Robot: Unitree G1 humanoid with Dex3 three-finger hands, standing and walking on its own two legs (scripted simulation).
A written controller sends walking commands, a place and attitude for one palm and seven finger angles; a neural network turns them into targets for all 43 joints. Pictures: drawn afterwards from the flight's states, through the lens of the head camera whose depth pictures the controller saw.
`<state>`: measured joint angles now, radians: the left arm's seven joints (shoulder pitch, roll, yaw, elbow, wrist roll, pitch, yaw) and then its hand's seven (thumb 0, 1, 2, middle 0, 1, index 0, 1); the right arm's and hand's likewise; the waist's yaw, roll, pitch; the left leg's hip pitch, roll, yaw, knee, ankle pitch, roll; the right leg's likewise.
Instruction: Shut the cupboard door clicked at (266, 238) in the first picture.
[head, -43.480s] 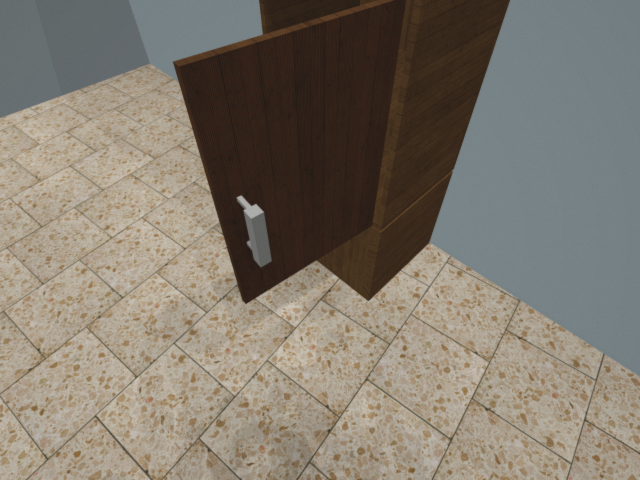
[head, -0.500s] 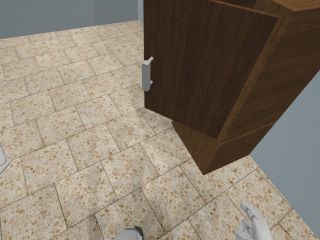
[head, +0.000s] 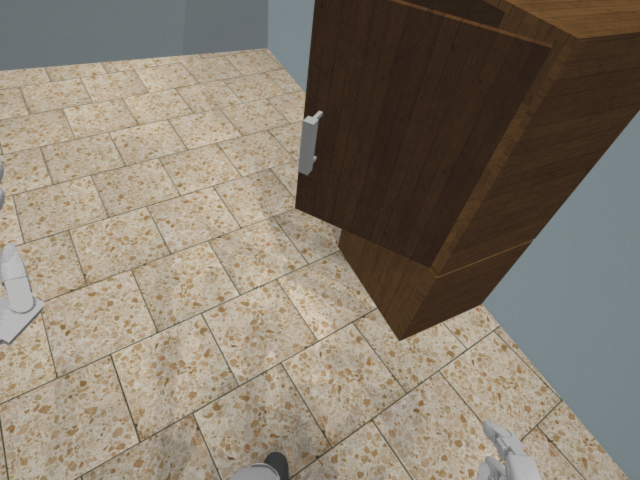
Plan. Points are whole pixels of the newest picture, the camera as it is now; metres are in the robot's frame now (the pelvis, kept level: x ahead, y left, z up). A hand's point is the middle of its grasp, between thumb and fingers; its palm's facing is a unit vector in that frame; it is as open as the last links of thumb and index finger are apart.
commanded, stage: stop stepping back and stand still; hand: left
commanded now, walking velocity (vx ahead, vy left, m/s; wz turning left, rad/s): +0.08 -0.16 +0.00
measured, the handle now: (312, 142) +0.84 +0.06 -0.07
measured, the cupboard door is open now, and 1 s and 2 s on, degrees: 37 37 37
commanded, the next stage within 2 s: let the arm hang, fingers relaxed in 0.72 s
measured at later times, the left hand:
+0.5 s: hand out of the picture +0.16 +0.32 +0.18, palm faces +0.35 -0.85 -0.40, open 7.4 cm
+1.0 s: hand (109, 467) +0.15 +0.25 -0.08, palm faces -0.07 -0.94 -0.34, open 7.4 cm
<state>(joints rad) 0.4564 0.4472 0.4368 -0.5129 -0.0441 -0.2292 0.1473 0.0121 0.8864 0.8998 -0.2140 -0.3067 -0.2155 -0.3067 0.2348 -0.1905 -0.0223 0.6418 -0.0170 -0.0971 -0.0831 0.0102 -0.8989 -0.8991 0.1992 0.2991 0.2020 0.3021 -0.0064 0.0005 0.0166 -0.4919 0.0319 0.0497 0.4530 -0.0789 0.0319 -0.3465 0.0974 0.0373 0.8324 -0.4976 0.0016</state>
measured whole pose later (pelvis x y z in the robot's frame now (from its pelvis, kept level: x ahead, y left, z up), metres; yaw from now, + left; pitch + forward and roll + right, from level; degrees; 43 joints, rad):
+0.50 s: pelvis -0.07 +0.07 +0.01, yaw -6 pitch +0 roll -2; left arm 0.55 0.43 0.43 -0.52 -0.05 -0.15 0.17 0.02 0.89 0.90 -0.21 -0.31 -0.21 -0.31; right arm 0.28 -0.14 0.04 0.63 -0.02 -0.10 -0.06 0.01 -0.90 -0.90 0.20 0.30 0.20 0.30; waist -0.03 -0.04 -0.03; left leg -0.28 0.07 0.09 0.45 -0.17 0.02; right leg -0.28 0.04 -0.08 0.66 -0.40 -0.01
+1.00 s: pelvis -0.06 +0.06 -0.01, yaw -5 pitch +1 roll +0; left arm 0.22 0.28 0.04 0.44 0.01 0.04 0.01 0.00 0.91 0.90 -0.20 -0.30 -0.20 -0.30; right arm 0.15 -0.30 -0.01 0.76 -0.02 0.00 0.00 0.01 -0.90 -0.90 0.20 0.30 0.20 0.30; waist -0.03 0.04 -0.01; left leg -0.38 0.03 0.09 0.63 -0.26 0.02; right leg -0.24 -0.01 -0.11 0.63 -0.41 -0.04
